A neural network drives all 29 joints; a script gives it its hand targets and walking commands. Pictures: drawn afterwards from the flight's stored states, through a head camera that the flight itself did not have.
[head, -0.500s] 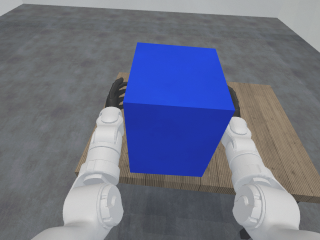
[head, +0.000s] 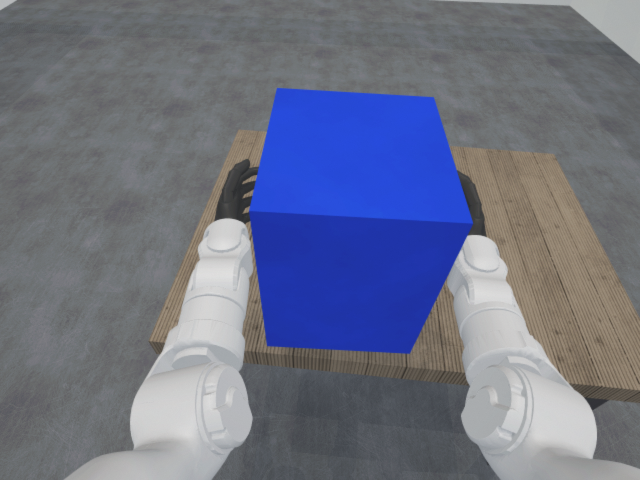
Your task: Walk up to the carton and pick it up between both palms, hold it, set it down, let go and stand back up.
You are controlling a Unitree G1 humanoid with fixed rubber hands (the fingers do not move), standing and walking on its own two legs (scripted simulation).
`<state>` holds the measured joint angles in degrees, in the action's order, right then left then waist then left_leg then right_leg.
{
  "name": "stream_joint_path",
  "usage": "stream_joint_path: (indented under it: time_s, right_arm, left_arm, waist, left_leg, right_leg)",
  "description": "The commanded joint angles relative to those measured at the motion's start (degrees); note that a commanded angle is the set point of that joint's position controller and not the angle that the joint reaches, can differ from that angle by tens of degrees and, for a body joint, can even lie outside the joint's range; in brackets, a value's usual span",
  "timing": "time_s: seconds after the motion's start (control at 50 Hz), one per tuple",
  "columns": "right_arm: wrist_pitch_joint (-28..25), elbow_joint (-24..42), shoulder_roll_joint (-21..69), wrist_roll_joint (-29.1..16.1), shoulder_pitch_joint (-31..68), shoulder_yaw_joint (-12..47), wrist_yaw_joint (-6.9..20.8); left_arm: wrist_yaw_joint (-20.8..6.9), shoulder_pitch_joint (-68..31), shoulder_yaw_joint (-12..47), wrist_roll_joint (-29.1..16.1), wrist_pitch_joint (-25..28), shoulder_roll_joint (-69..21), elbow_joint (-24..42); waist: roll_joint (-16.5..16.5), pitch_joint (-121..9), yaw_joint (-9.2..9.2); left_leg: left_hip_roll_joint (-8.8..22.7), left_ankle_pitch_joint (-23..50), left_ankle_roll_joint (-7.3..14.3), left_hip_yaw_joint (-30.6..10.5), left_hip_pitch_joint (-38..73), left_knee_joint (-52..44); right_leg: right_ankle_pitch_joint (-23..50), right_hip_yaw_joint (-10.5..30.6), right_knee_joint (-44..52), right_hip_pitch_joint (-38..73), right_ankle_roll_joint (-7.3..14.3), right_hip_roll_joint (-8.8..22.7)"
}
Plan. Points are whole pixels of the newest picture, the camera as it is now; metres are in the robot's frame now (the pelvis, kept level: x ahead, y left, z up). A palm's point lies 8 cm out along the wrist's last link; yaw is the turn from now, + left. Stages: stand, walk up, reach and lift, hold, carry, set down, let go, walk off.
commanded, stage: set down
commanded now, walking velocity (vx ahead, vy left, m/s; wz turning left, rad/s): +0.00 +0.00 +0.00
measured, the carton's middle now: (346, 227) +0.44 +0.01 +0.08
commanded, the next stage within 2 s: none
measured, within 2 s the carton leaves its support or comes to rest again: rests again in 0.78 s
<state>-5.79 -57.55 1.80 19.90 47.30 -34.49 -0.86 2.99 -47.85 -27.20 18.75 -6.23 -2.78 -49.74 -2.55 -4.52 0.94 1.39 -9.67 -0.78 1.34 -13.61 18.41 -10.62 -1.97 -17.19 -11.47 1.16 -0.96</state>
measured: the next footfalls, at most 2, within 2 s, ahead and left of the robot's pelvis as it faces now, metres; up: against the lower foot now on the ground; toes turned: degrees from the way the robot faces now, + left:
none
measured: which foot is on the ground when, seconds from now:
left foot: down 0.00-1.00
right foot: down 0.00-1.00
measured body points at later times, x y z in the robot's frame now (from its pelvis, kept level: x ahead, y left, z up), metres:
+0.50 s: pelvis +0.00 +0.00 +0.00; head +0.05 +0.01 +0.45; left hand +0.44 +0.15 +0.07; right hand +0.44 -0.15 +0.07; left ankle -0.01 +0.12 -0.75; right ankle -0.03 -0.10 -0.75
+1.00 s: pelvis +0.00 +0.00 +0.00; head +0.07 +0.00 +0.44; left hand +0.44 +0.15 +0.05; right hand +0.44 -0.16 +0.05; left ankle -0.01 +0.12 -0.75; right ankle -0.02 -0.10 -0.75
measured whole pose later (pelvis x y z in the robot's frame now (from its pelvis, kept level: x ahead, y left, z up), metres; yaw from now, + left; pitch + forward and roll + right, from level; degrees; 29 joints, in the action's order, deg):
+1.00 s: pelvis +0.00 +0.00 +0.00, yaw -2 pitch +14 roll +0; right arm -12.7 -60.6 1.2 25.1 48.1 -36.8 -1.1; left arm 4.4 -48.9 -29.5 18.5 5.7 -1.9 -59.4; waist -0.6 -6.2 2.3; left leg 2.2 -8.8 -0.5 4.0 -24.5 19.4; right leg -9.2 -3.1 -18.4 -23.2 1.4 -0.7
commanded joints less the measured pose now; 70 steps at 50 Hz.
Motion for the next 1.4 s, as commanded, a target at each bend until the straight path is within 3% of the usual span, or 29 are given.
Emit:
stream_joint_path:
  time_s: [0.0, 0.08, 0.32, 0.36, 0.38, 0.64, 0.82, 1.38]
  right_arm:
    - [-5.0, 5.3, 25.9, 1.7, 38.8, 14.2, 9.2]
    - [-6.5, 5.3, 25.9, 2.0, 39.0, 14.5, 8.9]
    - [-8.0, 3.4, 26.7, 4.3, 38.3, 13.3, 9.3]
    - [-7.0, 2.8, 25.6, 3.7, 38.0, 14.9, 9.0]
    - [-6.9, 2.8, 26.2, 3.9, 38.4, 14.6, 8.7]
    - [-9.9, 1.9, 28.2, 6.1, 37.2, 14.4, 8.5]
    - [-11.6, 0.1, 28.0, 6.8, 36.7, 14.1, 8.3]
    - [-11.1, 0.1, 26.2, 10.8, 31.7, 8.0, 8.9]
  left_arm:
    - [-4.0, -38.7, 14.1, -0.9, 3.8, -25.9, 4.8]
    - [-3.4, -39.5, 15.4, -1.5, 5.4, -26.8, 4.6]
    - [-3.2, -38.8, 11.8, -0.2, 9.3, -24.9, -0.4]
    - [-4.1, -36.6, 11.4, 0.5, 7.9, -23.8, -1.5]
    - [-4.5, -37.2, 11.7, 0.0, 7.5, -24.8, -0.7]
    - [-4.0, -38.5, 12.9, -0.9, 11.9, -26.2, -2.2]
    - [-3.8, -38.3, 12.4, -0.2, 14.2, -26.0, -4.1]
    - [-3.9, -32.6, 7.1, 4.6, 14.1, -23.8, -4.5]
  waist:
    - [2.1, -33.3, -0.28]
    - [3.3, -37.7, -0.20]
    - [1.2, -38.4, 1.58]
    - [2.9, -34.1, 1.50]
    - [1.1, -36.3, 1.30]
    - [1.7, -42.9, 1.03]
    - [1.7, -43.0, 1.40]
    - [0.9, -35.0, 0.82]
  left_leg:
    - [-0.4, 24.5, -2.3, 4.4, 15.0, 2.3]
    - [-0.3, 27.4, -2.5, 4.4, 15.4, 3.6]
    - [0.3, 25.4, -0.9, 4.9, 8.1, 2.7]
    - [-0.3, 24.4, -1.1, 5.3, 9.4, 2.7]
    - [-0.2, 23.2, -0.8, 5.2, 7.3, 1.7]
    - [0.3, 28.5, -1.4, 5.2, 8.1, 4.2]
    - [0.5, 26.9, -1.2, 5.3, 5.9, 3.9]
    - [0.4, 21.4, 0.0, 5.9, 5.3, 1.9]
  right_leg:
    - [28.4, -4.6, -2.5, 10.4, -4.1, 0.0]
    - [30.9, -4.7, -3.2, 9.6, -4.1, 0.2]
    - [34.0, -3.8, -4.8, 11.8, -4.4, 0.7]
    - [35.7, -2.7, -4.8, 13.1, -4.4, 1.4]
    - [35.1, -3.1, -5.0, 12.2, -4.9, 1.0]
    - [37.7, -3.6, -6.0, 9.7, -4.1, 0.9]
    - [36.0, -3.3, -5.9, 9.9, -3.6, 1.0]
    - [27.2, -3.6, -3.9, 7.8, -3.7, 1.1]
